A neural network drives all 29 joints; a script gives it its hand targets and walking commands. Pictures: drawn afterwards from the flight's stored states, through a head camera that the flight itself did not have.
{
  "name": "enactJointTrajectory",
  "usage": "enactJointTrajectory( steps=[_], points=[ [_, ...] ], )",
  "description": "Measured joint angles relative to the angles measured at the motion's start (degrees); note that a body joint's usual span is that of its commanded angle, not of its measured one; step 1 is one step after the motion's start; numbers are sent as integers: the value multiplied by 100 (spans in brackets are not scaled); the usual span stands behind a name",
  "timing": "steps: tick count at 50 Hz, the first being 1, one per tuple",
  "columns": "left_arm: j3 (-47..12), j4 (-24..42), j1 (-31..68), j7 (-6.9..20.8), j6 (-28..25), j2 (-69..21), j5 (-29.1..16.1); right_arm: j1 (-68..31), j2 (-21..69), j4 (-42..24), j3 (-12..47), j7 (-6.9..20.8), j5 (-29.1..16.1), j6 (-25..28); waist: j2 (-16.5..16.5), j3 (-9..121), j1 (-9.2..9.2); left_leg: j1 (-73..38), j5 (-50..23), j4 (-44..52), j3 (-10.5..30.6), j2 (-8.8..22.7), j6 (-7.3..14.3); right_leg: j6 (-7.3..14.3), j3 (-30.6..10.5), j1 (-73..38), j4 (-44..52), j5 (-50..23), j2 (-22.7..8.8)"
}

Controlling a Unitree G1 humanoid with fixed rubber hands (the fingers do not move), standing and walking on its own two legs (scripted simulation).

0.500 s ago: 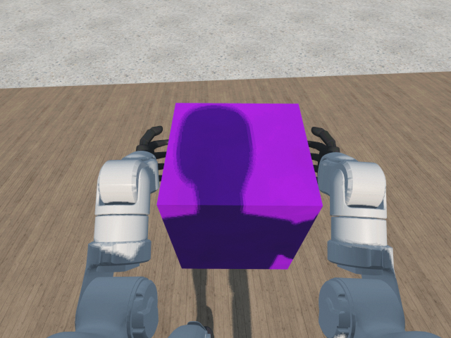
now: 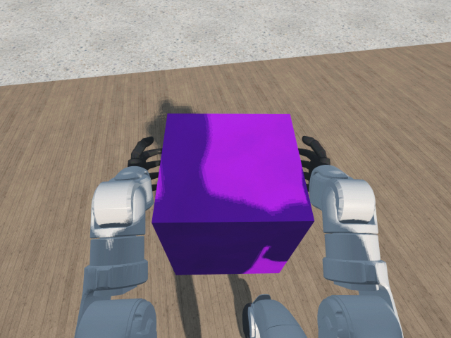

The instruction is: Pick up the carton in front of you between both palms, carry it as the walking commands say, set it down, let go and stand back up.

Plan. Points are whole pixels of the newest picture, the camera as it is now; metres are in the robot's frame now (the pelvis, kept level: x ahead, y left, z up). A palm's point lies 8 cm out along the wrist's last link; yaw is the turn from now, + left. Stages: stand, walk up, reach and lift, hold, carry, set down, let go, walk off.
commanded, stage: carry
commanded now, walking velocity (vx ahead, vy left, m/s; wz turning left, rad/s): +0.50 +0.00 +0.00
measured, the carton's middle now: (228, 200) +0.35 -0.02 +0.01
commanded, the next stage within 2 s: none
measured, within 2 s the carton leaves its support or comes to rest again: neither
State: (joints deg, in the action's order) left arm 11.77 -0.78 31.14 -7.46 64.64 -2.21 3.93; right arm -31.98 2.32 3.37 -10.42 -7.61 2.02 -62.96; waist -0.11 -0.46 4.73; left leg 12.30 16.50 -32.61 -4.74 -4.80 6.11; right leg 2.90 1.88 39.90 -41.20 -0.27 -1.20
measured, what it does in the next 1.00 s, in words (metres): goes down: right foot 0.05 m lower, then left foot 0.06 m lower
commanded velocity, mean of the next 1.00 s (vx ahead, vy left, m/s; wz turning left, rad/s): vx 0.50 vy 0.00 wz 0.00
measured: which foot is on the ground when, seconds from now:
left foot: down 0.00-0.10, up 0.12-0.64, down 0.66-1.00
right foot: up 0.00-0.10, down 0.12-0.66, up 0.68-1.00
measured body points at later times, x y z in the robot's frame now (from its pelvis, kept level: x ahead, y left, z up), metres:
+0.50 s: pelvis +0.30 -0.02 -0.04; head +0.33 -0.04 +0.40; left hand +0.66 +0.15 +0.06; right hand +0.68 -0.15 +0.06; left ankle +0.41 +0.13 -0.73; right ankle +0.21 -0.06 -0.77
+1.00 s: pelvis +0.59 +0.02 -0.10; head +0.64 +0.03 +0.35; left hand +0.96 +0.15 -0.04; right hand +0.94 -0.15 -0.03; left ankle +0.53 +0.05 -0.83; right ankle +0.70 -0.14 -0.77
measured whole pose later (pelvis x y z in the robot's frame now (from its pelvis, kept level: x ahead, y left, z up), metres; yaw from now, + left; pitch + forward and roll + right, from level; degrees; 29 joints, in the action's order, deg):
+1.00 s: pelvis +0.59 +0.02 -0.10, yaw -1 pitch +5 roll -2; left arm 10.9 -5.7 31.3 -7.3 63.9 -1.7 4.0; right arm -31.5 1.9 7.1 -10.7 -7.5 2.1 -62.7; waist 0.5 0.1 3.4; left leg 16.0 12.4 -32.2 -4.7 -4.9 7.2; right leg 1.9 -0.3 43.4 -55.1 8.6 -2.8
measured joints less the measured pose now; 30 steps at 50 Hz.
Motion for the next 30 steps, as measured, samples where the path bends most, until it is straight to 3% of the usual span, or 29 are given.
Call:
enactJointTrajectory(
  steps=[4,6,8,11,16,20,26,30],
  points=[
    [44,231,115,-1,83,-5,37,-216,-119,-80,63,-19,-111,-60,-52,204,96,-420,758,-522,63,-120,-59,207,319,-734,1394,-1012,291],
    [35,123,299,-1,162,-2,88,-373,-245,12,59,-18,-182,-148,-116,360,25,-359,1079,-1536,1,-193,-138,341,453,-1309,1789,-1358,320],
    [49,-113,529,0,154,4,137,-630,-397,249,38,-19,-256,-192,132,368,-186,177,1545,-3015,151,-12,-289,546,487,-1196,1052,-292,536],
    [12,-431,615,2,333,109,60,-678,-397,462,45,-23,-205,-407,31,303,-456,1100,1414,-4222,402,110,-303,706,478,-1255,540,318,571],
    [42,-530,512,-3,474,196,-133,-667,-188,447,-49,-23,63,-690,-42,169,-688,2184,600,-3294,595,585,-475,711,448,-1762,752,676,549],
    [77,-544,536,-5,363,180,-178,-612,-97,283,-139,-22,167,-663,-43,102,-802,2725,-269,-2596,615,754,-517,667,374,-2168,946,929,539],
    [52,-595,636,-5,210,153,-209,-500,-56,11,-236,-21,216,-609,21,233,-899,2712,-1573,-1131,402,622,-444,573,212,-2806,1016,1534,596],
    [-38,-929,692,-4,117,170,-211,-459,-82,175,-303,-12,225,-585,95,493,-991,2128,-2586,288,84,353,-223,494,121,-3199,568,2310,696]
  ],
)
